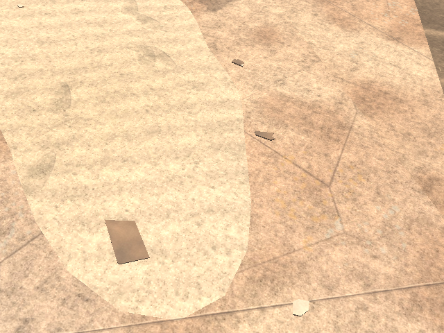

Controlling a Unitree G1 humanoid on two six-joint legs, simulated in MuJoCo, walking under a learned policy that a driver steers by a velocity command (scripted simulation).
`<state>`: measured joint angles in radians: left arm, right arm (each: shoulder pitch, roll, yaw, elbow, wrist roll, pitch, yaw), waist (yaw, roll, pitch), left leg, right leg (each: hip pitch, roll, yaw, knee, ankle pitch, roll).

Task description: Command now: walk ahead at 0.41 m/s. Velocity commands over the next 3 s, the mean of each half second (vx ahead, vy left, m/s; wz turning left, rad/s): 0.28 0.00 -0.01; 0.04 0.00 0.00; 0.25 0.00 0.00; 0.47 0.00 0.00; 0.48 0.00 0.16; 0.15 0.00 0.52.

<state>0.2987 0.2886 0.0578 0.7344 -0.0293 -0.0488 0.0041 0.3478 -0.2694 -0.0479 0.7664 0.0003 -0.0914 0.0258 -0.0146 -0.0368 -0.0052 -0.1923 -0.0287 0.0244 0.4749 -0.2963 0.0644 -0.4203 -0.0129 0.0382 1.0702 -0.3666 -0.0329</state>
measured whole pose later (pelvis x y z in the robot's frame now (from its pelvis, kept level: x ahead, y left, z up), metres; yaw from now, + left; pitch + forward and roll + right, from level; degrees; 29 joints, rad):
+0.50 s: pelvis +0.21 -0.04 -0.01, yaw +1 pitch +1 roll -1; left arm 0.10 0.24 0.03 0.74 0.02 -0.06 -0.03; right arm 0.28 -0.30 -0.03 0.79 0.01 0.00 -0.02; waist -0.02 0.03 0.08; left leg -0.39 0.03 -0.06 1.07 -0.50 -0.06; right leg -0.39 0.05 -0.05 0.45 -0.07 -0.06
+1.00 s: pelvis +0.29 -0.01 -0.01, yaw +1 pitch -1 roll -1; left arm 0.16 0.24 0.03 0.97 0.00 0.00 0.01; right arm 0.24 -0.22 -0.01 0.83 -0.01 -0.02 -0.03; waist 0.01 0.00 0.03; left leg -0.21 0.01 -0.01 0.54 -0.31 0.00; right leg -0.25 0.00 -0.01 0.51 -0.24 0.00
